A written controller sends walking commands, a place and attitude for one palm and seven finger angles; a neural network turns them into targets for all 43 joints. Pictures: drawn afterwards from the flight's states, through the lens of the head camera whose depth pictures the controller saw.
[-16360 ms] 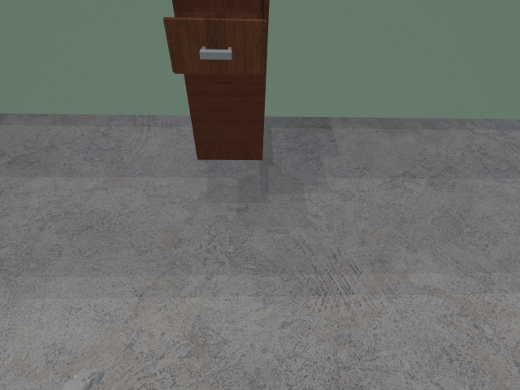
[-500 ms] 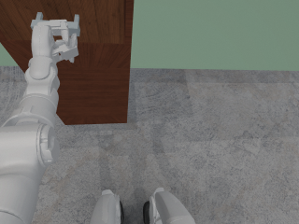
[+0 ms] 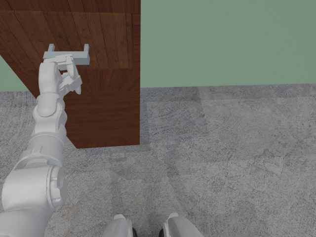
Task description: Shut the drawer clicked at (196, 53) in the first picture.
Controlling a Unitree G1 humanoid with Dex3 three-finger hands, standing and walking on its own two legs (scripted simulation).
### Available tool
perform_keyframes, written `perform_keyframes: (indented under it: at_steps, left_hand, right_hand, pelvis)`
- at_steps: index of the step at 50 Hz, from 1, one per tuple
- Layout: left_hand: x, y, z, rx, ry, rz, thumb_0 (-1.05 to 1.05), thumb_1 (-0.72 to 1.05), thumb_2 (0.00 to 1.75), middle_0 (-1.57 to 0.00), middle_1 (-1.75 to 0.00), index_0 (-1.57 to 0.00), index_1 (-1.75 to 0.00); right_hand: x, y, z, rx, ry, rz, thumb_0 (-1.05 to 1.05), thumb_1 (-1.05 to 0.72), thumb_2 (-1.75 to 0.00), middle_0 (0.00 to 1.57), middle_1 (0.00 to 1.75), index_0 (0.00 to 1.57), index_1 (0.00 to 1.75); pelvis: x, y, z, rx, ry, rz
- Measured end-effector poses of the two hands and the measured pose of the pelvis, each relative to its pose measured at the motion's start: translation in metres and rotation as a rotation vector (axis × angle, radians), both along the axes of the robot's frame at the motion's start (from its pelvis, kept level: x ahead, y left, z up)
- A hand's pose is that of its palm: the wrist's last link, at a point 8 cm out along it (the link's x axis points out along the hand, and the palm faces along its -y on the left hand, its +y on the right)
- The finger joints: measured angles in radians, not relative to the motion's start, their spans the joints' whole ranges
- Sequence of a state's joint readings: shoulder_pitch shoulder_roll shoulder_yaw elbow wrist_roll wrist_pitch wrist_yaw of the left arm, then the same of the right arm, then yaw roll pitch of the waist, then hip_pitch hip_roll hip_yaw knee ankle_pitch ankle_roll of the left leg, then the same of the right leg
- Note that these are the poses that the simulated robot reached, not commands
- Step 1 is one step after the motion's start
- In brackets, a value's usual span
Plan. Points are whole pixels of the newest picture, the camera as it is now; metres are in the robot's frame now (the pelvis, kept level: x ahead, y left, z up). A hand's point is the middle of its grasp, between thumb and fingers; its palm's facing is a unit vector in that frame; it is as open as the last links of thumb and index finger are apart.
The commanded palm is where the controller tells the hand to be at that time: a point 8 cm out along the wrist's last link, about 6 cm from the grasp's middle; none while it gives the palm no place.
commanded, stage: pull the fist back off the drawer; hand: left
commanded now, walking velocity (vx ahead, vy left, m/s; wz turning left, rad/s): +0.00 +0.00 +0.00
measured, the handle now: (68, 52) +0.59 +0.19 +0.07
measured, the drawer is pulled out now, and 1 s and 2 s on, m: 0.00 0.00 0.00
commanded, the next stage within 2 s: draw the hand back to the body in 0.06 s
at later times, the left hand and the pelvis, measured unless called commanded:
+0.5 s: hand (49, 102) +0.40 +0.19 +0.12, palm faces +0.07 -1.00 -0.02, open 3.3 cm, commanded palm +0.36 +0.23 +0.13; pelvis +0.04 +0.00 +0.04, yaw +2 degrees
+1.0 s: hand out of the picture +0.26 +0.22 +0.18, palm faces +0.28 -0.92 -0.26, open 3.3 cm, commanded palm +0.22 +0.26 +0.20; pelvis +0.01 -0.01 +0.07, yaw +3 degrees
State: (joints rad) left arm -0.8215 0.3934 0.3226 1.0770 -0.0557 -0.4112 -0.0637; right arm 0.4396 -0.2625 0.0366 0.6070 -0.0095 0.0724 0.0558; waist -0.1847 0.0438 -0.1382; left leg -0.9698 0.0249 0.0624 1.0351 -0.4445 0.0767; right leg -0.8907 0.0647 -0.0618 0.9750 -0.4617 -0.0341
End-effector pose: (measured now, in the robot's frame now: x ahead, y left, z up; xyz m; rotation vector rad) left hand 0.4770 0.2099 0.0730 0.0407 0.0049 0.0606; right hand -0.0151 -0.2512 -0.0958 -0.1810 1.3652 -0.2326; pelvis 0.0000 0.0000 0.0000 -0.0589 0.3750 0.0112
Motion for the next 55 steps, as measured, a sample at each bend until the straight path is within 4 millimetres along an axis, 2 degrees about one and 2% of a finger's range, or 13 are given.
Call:
perform_keyframes:
  at_steps: [9, 14, 22, 26, 32, 34, 37, 43, 55]
  left_hand:
    - [-0.011, 0.009, -0.009, -0.03, 0.016, -0.003, 0.02, 0.89, 0.9, -1.4, -1.6, -1.4, -1.6]
    - [-0.022, 0.008, 0.006, -0.014, -0.051, -0.025, 0.02, 0.9, 0.9, -1.4, -1.6, -1.4, -1.6]
    - [-0.078, 0.027, 0.035, -0.013, -0.018, -0.01, 0.02, 0.9, 0.9, -1.4, -1.6, -1.4, -1.6]
    - [-0.108, 0.036, 0.047, -0.014, -0.034, 0.002, 0.02, 0.9, 0.9, -1.4, -1.6, -1.4, -1.6]
    - [-0.151, 0.033, 0.067, 0.005, -0.062, -0.039, 0.02, 0.9, 0.9, -1.4, -1.6, -1.4, -1.6]
    - [-0.163, 0.033, 0.073, 0.005, -0.062, -0.043, 0.02, 0.9, 0.9, -1.4, -1.6, -1.4, -1.6]
    - [-0.182, 0.034, 0.083, 0.097, -0.044, 0.016, 0.02, 0.9, 0.9, -1.4, -1.6, -1.4, -1.6]
    - [-0.218, 0.038, 0.099, 0.181, -0.025, 0.131, 0.02, 0.9, 0.9, -1.4, -1.6, -1.4, -1.6]
    - [-0.269, 0.053, 0.139, 0.274, -0.08, 0.256, 0.02, 0.9, 0.9, -1.4, -1.6, -1.4, -1.59]
  right_hand:
    - [0.058, -0.007, 0.002, -0.01, -0.061, 0.053, 0.0, -0.9, -0.9, 0.2, 0.3, 0.2, 0.3]
    - [0.087, -0.01, 0.007, -0.01, -0.126, 0.051, 0.0, -0.9, -0.9, 0.2, 0.3, 0.2, 0.3]
    - [0.137, 0.0, 0.03, 0.032, -0.295, 0.08, 0.0, -0.9, -0.9, 0.2, 0.3, 0.2, 0.3]
    - [0.165, 0.004, 0.042, 0.029, -0.393, 0.124, 0.01, -0.9, -0.9, 0.2, 0.3, 0.2, 0.3]
    - [0.195, 0.01, 0.058, 0.029, -0.533, 0.186, 0.01, -0.9, -0.9, 0.2, 0.3, 0.2, 0.3]
    - [0.202, 0.014, 0.064, 0.032, -0.574, 0.201, 0.01, -0.9, -0.9, 0.2, 0.3, 0.2, 0.3]
    - [0.208, 0.019, 0.073, 0.033, -0.609, 0.205, 0.01, -0.9, -0.9, 0.2, 0.3, 0.2, 0.3]
    - [0.213, 0.031, 0.086, 0.046, -0.641, 0.224, 0.01, -0.9, -0.9, 0.2, 0.3, 0.2, 0.3]
    - [0.208, 0.035, 0.088, 0.071, -0.632, 0.252, 0.01, -0.9, -0.9, 0.2, 0.3, 0.2, 0.3]
  pelvis:
    - [0.017, -0.001, 0.005, 0.002, -0.015, 0.022]
    - [0.025, 0.0, 0.011, 0.006, -0.028, 0.011]
    - [0.04, -0.002, 0.031, 0.021, -0.117, 0.012]
    - [0.038, -0.003, 0.036, 0.021, -0.161, 0.029]
    - [0.028, -0.002, 0.041, 0.026, -0.219, 0.048]
    - [0.024, -0.003, 0.042, 0.03, -0.239, 0.051]
    - [0.019, -0.003, 0.048, 0.038, -0.281, 0.045]
    - [0.014, -0.004, 0.06, 0.047, -0.353, 0.043]
    - [0.016, -0.007, 0.072, 0.058, -0.431, 0.038]
